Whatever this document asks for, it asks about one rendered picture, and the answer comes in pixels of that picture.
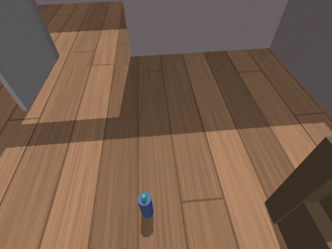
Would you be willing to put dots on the sofa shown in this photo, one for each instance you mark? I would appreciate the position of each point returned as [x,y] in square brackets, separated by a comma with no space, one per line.
[302,205]

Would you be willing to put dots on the bottle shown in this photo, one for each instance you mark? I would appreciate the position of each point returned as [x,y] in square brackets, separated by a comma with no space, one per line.
[145,203]

